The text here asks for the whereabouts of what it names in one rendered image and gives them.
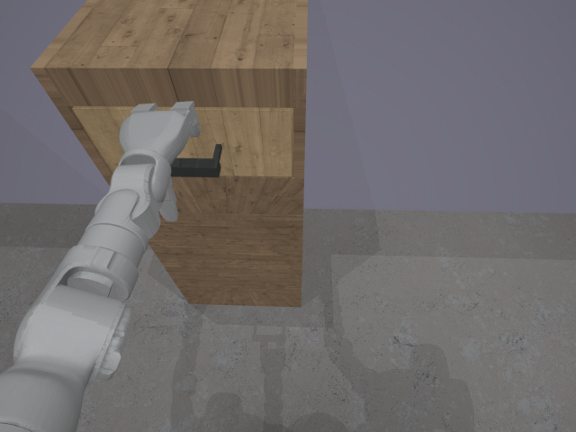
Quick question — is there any robot left forearm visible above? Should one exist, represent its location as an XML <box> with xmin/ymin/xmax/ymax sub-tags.
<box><xmin>13</xmin><ymin>148</ymin><xmax>171</xmax><ymax>363</ymax></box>

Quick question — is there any handle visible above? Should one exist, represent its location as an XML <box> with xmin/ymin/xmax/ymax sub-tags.
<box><xmin>171</xmin><ymin>144</ymin><xmax>222</xmax><ymax>177</ymax></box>

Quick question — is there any left robot upper arm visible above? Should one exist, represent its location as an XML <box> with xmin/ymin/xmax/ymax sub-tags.
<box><xmin>0</xmin><ymin>284</ymin><xmax>132</xmax><ymax>432</ymax></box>

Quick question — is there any cabinet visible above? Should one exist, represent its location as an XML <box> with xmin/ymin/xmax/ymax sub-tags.
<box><xmin>30</xmin><ymin>0</ymin><xmax>308</xmax><ymax>307</ymax></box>

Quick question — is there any drawer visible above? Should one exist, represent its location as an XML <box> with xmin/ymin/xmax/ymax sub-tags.
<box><xmin>72</xmin><ymin>106</ymin><xmax>293</xmax><ymax>176</ymax></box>

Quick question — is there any left robot hand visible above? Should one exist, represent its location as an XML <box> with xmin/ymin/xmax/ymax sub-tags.
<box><xmin>119</xmin><ymin>101</ymin><xmax>200</xmax><ymax>221</ymax></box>

